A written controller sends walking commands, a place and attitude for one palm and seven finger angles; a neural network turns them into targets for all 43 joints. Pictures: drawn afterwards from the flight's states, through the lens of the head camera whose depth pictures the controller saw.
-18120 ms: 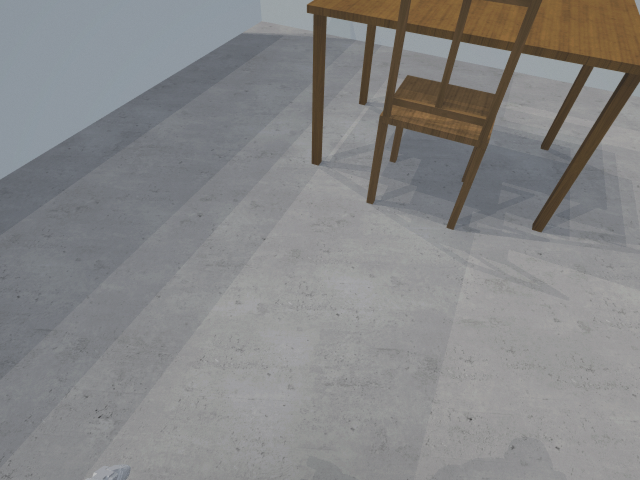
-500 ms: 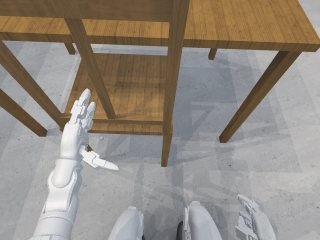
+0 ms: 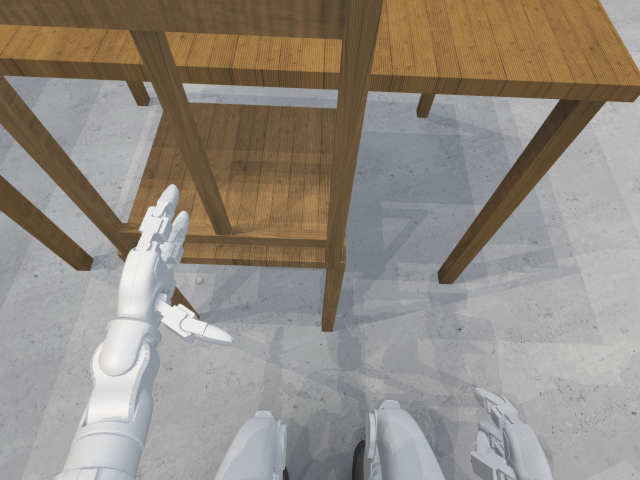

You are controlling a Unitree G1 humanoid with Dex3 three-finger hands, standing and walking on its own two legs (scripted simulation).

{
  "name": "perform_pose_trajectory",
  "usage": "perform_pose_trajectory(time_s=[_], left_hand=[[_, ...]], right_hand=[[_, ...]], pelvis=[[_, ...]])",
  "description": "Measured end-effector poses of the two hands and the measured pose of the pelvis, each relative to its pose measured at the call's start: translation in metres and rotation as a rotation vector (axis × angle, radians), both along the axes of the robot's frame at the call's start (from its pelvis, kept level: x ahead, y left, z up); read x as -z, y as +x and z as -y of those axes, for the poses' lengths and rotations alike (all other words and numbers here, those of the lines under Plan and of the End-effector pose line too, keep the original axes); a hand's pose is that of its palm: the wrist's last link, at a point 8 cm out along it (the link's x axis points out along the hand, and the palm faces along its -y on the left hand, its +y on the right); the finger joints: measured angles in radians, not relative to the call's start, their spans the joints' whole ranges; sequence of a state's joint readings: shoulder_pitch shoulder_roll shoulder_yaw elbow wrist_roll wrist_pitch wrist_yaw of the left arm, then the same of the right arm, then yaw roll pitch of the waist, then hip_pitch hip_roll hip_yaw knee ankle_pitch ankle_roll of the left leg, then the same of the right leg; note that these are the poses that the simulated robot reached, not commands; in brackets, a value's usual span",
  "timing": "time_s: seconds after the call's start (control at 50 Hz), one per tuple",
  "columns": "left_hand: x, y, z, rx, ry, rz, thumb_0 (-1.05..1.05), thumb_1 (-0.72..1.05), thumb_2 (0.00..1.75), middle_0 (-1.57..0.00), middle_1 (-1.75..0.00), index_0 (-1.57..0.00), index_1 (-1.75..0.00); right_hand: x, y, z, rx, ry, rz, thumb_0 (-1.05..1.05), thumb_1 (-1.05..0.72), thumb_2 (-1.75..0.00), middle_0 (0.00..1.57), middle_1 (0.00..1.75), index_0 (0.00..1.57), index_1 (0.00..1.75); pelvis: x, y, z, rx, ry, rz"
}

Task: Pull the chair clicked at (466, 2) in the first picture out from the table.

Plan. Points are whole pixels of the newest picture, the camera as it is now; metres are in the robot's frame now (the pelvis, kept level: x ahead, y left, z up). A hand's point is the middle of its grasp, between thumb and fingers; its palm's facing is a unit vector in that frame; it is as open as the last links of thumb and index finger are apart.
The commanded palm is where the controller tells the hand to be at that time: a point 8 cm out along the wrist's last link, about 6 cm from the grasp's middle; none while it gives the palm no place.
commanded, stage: push the fingers through the gap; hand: left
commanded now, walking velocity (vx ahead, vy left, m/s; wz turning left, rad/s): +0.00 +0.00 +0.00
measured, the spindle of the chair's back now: (196, 160) +0.49 +0.17 +0.07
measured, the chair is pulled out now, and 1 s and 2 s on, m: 0.00 0.00 0.00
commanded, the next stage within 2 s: hook a spindle and tug to test in 1.70 s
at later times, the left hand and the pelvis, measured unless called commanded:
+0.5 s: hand (206, 250) +0.38 +0.15 +0.03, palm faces -0.04 -1.00 -0.03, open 16.9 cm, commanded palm +0.36 +0.21 +0.03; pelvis +0.00 +0.00 +0.00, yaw +0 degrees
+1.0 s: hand (210, 215) +0.43 +0.15 +0.03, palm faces -0.01 -1.00 -0.04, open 16.9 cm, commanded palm +0.41 +0.21 +0.03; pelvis +0.00 +0.00 +0.00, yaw -1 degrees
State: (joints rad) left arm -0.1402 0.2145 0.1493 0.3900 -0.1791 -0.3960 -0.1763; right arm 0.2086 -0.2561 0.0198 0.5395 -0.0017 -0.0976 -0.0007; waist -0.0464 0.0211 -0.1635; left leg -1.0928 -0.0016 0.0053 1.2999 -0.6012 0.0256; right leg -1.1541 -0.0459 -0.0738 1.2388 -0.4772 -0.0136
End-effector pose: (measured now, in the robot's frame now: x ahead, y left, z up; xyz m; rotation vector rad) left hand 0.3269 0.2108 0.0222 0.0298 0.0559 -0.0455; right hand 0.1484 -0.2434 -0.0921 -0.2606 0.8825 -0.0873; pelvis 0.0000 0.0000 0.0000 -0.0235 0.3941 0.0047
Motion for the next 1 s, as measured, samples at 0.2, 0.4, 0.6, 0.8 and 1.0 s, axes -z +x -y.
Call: perform_pose_trajectory(time_s=[0.2,0.4,0.6,0.8,1.0], left_hand=[[-0.012,0.002,-0.003,-0.005,0.008,0.048,-0.02,-0.50,0.30,-0.06,-0.08,-0.06,-0.08],[-0.013,0.021,0.005,0.020,0.001,0.054,-0.02,-0.50,0.30,-0.06,-0.08,-0.06,-0.08],[-0.002,0.048,-0.002,-0.028,0.009,0.020,-0.02,-0.50,0.30,-0.06,-0.08,-0.06,-0.08],[-0.011,0.063,0.004,-0.001,0.003,0.039,-0.02,-0.50,0.30,-0.06,-0.08,-0.06,-0.08],[-0.007,0.085,0.002,-0.030,0.006,0.060,-0.02,-0.50,0.30,-0.06,-0.08,-0.06,-0.08]], right_hand=[[0.002,-0.002,-0.003,-0.010,0.003,-0.019,0.01,-0.91,-0.90,0.20,0.30,0.20,0.30],[0.002,-0.006,0.001,0.011,-0.010,-0.023,0.01,-0.91,-0.90,0.20,0.30,0.20,0.30],[0.007,-0.023,0.006,0.033,-0.017,-0.077,0.01,-0.91,-0.90,0.20,0.30,0.20,0.30],[0.011,-0.043,0.008,0.053,-0.013,-0.143,0.01,-0.91,-0.90,0.20,0.30,0.20,0.30],[0.014,-0.059,0.012,0.078,-0.028,-0.178,0.01,-0.91,-0.90,0.20,0.30,0.20,0.30]], pelvis=[[-0.001,0.002,-0.001,-0.006,-0.002,0.001],[-0.001,0.001,-0.002,-0.004,-0.005,-0.005],[0.002,-0.001,0.000,0.003,-0.002,-0.020],[-0.001,0.000,-0.001,0.003,-0.001,-0.024],[0.003,-0.003,-0.001,0.013,-0.001,-0.040]])
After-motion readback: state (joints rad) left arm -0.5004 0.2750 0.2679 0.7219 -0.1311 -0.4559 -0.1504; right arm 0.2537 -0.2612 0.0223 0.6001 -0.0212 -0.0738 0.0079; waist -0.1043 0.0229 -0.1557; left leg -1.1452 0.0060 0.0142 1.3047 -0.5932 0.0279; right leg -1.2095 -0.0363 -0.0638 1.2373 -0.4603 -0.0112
